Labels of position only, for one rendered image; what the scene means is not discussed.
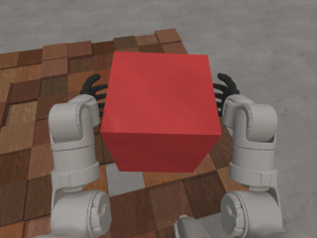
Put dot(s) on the right robot forearm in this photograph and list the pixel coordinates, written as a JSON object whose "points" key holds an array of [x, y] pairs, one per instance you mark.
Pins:
{"points": [[254, 139]]}

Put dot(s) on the robot right hand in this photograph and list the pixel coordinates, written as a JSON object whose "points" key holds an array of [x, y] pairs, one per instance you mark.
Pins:
{"points": [[227, 91]]}

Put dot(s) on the carton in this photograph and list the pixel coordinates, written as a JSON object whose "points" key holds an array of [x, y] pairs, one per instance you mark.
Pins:
{"points": [[160, 113]]}

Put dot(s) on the robot left hand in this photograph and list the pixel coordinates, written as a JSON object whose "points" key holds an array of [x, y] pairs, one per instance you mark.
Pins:
{"points": [[87, 89]]}

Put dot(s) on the robot right thigh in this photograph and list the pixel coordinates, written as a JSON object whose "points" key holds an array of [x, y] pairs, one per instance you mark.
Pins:
{"points": [[189, 227]]}

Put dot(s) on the robot right upper arm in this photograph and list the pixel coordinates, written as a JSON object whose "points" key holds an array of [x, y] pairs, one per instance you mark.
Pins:
{"points": [[253, 214]]}

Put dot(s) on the left robot forearm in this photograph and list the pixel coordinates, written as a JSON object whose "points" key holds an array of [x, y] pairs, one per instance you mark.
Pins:
{"points": [[72, 140]]}

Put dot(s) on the robot left upper arm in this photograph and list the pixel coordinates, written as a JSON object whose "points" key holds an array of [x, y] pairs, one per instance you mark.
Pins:
{"points": [[80, 214]]}

